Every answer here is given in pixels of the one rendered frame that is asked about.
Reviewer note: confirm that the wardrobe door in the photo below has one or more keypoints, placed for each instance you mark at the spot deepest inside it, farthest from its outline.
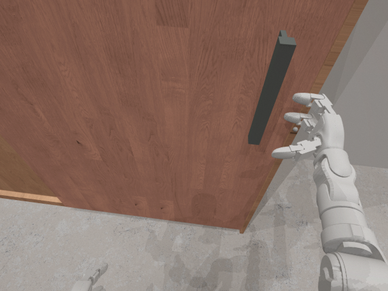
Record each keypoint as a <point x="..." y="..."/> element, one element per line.
<point x="16" y="175"/>
<point x="144" y="107"/>

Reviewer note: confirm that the handle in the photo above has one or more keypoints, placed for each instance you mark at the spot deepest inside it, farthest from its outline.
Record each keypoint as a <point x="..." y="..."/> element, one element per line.
<point x="282" y="55"/>

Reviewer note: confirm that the robot right forearm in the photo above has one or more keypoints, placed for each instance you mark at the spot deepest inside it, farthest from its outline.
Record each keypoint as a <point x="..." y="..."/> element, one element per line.
<point x="342" y="217"/>

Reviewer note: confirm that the robot right upper arm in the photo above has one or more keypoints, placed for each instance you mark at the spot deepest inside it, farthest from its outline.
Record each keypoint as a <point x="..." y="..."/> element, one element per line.
<point x="346" y="272"/>

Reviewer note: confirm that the left robot hand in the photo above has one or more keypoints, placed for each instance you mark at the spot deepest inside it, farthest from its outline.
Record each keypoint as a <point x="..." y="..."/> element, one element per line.
<point x="89" y="279"/>

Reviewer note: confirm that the right robot hand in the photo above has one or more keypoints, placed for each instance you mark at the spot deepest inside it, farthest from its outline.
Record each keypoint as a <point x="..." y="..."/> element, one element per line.
<point x="329" y="129"/>

